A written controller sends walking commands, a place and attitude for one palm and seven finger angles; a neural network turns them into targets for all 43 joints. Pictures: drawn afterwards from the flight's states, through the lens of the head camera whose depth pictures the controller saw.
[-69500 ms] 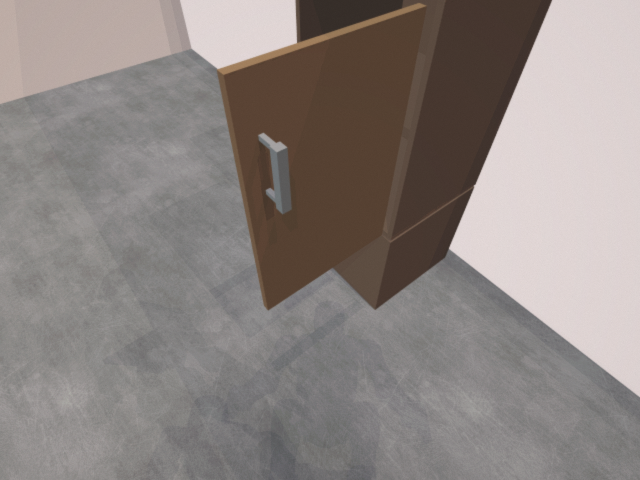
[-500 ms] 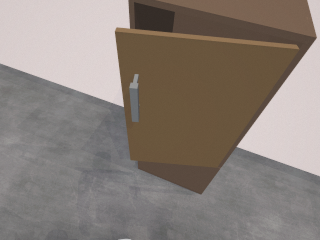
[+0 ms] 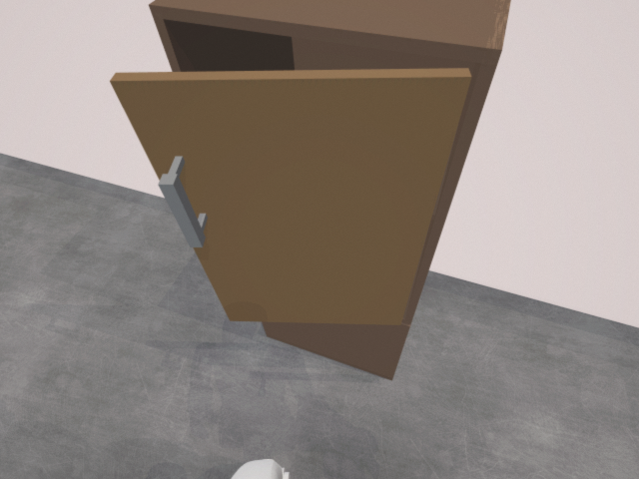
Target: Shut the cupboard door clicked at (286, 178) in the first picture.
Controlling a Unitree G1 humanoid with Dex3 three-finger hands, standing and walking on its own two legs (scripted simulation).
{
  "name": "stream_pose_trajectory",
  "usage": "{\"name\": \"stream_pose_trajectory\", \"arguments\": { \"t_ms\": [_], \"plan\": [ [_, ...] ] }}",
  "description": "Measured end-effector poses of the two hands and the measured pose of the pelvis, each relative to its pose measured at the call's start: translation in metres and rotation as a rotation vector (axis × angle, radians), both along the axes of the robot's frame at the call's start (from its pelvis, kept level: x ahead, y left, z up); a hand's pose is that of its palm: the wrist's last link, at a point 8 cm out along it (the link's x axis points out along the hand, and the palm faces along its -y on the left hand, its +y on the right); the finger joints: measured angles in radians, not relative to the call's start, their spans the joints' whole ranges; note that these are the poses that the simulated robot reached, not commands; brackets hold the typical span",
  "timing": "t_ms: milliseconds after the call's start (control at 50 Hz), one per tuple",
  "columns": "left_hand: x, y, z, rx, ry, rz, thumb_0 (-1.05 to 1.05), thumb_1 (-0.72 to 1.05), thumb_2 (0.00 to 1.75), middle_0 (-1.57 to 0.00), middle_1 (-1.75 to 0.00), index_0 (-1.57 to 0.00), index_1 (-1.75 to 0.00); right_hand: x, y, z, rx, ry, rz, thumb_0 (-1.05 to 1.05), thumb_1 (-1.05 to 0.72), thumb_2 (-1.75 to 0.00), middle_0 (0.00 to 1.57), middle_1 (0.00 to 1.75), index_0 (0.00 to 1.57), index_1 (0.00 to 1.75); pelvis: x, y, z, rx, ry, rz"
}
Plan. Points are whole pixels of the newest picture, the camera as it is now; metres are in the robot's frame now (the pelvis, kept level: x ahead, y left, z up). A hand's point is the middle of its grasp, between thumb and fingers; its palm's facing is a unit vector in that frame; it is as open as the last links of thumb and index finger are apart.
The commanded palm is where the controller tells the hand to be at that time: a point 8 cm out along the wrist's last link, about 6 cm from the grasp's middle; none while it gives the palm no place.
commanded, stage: come to a stop and stand still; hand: left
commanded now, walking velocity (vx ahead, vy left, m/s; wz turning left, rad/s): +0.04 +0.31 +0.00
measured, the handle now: (187, 203) +0.45 +0.21 +0.08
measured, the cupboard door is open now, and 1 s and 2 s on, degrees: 18 18 18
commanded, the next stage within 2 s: none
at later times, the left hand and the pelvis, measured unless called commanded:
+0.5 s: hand out of the picture -0.01 +0.20 -0.18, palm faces +0.03 -0.98 -0.19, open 7.4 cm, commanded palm none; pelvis -0.01 +0.03 +0.00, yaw -1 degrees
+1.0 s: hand out of the picture -0.03 +0.28 -0.17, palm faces -0.01 -0.98 -0.20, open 7.4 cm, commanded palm none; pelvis -0.04 +0.10 +0.00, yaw -2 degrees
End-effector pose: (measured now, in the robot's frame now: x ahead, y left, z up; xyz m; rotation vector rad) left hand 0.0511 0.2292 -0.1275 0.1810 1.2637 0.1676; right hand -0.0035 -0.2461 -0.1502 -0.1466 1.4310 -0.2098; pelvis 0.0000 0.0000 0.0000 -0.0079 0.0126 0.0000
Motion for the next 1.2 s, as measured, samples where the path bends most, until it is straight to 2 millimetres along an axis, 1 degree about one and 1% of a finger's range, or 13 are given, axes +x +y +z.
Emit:
{"name": "stream_pose_trajectory", "arguments": {
  "t_ms": [100, 220, 320, 440, 520, 580, 660, 740, 820, 920, 1080, 1140, 1200],
  "plan": [
    [-0.016, -0.020, 0.002, -0.011, 0.029, 0.001, 0.01, 0.95, 0.90, -0.20, -0.30, -0.20, -0.30, 0.028, -0.013, 0.014, 0.003, -0.080, 0.018, 0.01, -0.91, -0.90, 0.20, 0.29, 0.20, 0.30, 0.006, -0.016, 0.008, 0.014, -0.002, -0.019],
    [-0.041, -0.031, -0.006, -0.042, 0.078, 0.037, 0.01, 0.93, 0.90, -0.20, -0.30, -0.20, -0.30, 0.063, -0.002, 0.018, 0.023, -0.149, 0.058, 0.00, -0.91, -0.90, 0.20, 0.29, 0.20, 0.30, 0.005, -0.020, 0.008, 0.015, -0.013, -0.027],
    [-0.060, -0.023, -0.016, -0.056, 0.112, 0.074, 0.01, 0.92, 0.90, -0.20, -0.30, -0.20, -0.30, 0.086, 0.015, 0.021, 0.029, -0.212, 0.095, 0.00, -0.90, -0.90, 0.20, 0.29, 0.20, 0.30, 0.001, -0.012, 0.004, 0.014, -0.025, -0.017],
    [-0.070, -0.002, -0.021, -0.051, 0.100, 0.061, 0.01, 0.91, 0.90, -0.20, -0.30, -0.20, -0.30, 0.089, 0.036, 0.023, 0.020, -0.268, 0.114, 0.00, -0.90, -0.89, 0.20, 0.29, 0.20, 0.30, -0.007, 0.010, 0.000, -0.016, -0.042, -0.021],
    [-0.068, 0.022, -0.023, -0.043, 0.089, 0.019, 0.01, 0.91, 0.90, -0.20, -0.30, -0.20, -0.30, 0.078, 0.052, 0.025, 0.010, -0.307, 0.089, 0.00, -0.90, -0.89, 0.20, 0.29, 0.20, 0.30, -0.011, 0.031, -0.002, -0.017, -0.050, -0.021],
    [-0.059, 0.043, -0.021, -0.027, 0.063, 0.007, 0.01, 0.91, 0.90, -0.20, -0.30, -0.20, -0.30, 0.061, 0.065, 0.023, 0.005, -0.293, 0.082, 0.00, -0.91, -0.89, 0.20, 0.29, 0.20, 0.30, -0.014, 0.046, -0.003, -0.023, -0.052, -0.021],
    [-0.049, 0.067, -0.017, -0.006, 0.030, -0.012, 0.01, 0.91, 0.90, -0.20, -0.30, -0.20, -0.30, 0.036, 0.074, 0.021, -0.010, -0.249, 0.068, 0.00, -0.92, -0.89, 0.20, 0.29, 0.20, 0.30, -0.020, 0.062, -0.002, -0.012, -0.044, -0.026],
    [-0.047, 0.083, -0.013, 0.009, 0.025, -0.021, 0.01, 0.91, 0.90, -0.20, -0.30, -0.20, -0.30, 0.012, 0.084, 0.018, -0.012, -0.198, 0.047, 0.00, -0.91, -0.89, 0.20, 0.29, 0.20, 0.30, -0.024, 0.074, -0.001, -0.002, -0.036, -0.033],
    [-0.051, 0.093, -0.011, 0.014, 0.036, -0.028, 0.01, 0.91, 0.90, -0.20, -0.30, -0.20, -0.30, -0.009, 0.094, 0.015, -0.004, -0.154, 0.021, 0.00, -0.91, -0.89, 0.20, 0.29, 0.20, 0.30, -0.028, 0.083, 0.000, 0.008, -0.031, -0.046],
    [-0.069, 0.096, -0.005, 0.001, 0.055, -0.017, 0.01, 0.91, 0.90, -0.20, -0.30, -0.20, -0.30, -0.025, 0.109, 0.012, 0.012, -0.112, 0.010, 0.00, -0.90, -0.89, 0.20, 0.29, 0.20, 0.30, -0.033, 0.096, 0.005, -0.017, -0.040, -0.036],
    [-0.101, 0.096, -0.018, -0.060, 0.131, -0.015, 0.01, 0.91, 0.90, -0.20, -0.30, -0.20, -0.30, -0.041, 0.128, 0.018, 0.001, -0.089, 0.005, 0.01, -0.91, -0.89, 0.20, 0.29, 0.20, 0.30, -0.041, 0.112, 0.005, -0.028, -0.046, -0.041],
    [-0.116, 0.099, -0.017, -0.079, 0.146, 0.011, 0.01, 0.91, 0.90, -0.20, -0.30, -0.20, -0.30, -0.044, 0.134, 0.020, -0.009, -0.065, 0.008, 0.01, -0.91, -0.89, 0.20, 0.29, 0.20, 0.30, -0.044, 0.122, 0.007, -0.034, -0.046, -0.035],
    [-0.137, 0.106, -0.018, -0.089, 0.165, 0.059, 0.01, 0.91, 0.90, -0.20, -0.30, -0.20, -0.30, -0.041, 0.141, 0.020, -0.020, -0.054, 0.018, 0.01, -0.91, -0.89, 0.20, 0.29, 0.20, 0.30, -0.048, 0.133, 0.006, -0.046, -0.048, -0.020]
  ]
}}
